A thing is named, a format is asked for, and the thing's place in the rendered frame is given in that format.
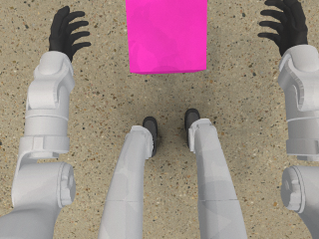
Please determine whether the left robot upper arm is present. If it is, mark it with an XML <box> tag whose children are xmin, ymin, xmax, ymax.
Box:
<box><xmin>0</xmin><ymin>161</ymin><xmax>76</xmax><ymax>239</ymax></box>

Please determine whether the robot left forearm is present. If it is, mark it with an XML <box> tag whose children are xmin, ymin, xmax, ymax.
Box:
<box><xmin>11</xmin><ymin>51</ymin><xmax>75</xmax><ymax>206</ymax></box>

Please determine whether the right robot upper arm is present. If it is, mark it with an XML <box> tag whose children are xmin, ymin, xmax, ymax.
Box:
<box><xmin>280</xmin><ymin>165</ymin><xmax>319</xmax><ymax>239</ymax></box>

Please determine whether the robot left foot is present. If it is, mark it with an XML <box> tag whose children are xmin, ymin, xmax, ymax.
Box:
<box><xmin>143</xmin><ymin>117</ymin><xmax>158</xmax><ymax>157</ymax></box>

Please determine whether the robot left thigh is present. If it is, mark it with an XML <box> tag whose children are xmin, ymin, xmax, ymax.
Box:
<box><xmin>97</xmin><ymin>130</ymin><xmax>153</xmax><ymax>239</ymax></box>

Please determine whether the carton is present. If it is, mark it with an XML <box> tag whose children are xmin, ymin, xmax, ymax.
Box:
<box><xmin>126</xmin><ymin>0</ymin><xmax>207</xmax><ymax>75</ymax></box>

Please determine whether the robot right forearm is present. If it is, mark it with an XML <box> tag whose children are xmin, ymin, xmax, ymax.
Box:
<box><xmin>277</xmin><ymin>44</ymin><xmax>319</xmax><ymax>161</ymax></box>

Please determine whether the right robot hand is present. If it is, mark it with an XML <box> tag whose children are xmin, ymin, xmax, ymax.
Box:
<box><xmin>257</xmin><ymin>0</ymin><xmax>308</xmax><ymax>57</ymax></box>

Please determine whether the left robot hand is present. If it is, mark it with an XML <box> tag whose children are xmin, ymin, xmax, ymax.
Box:
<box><xmin>49</xmin><ymin>5</ymin><xmax>92</xmax><ymax>63</ymax></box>

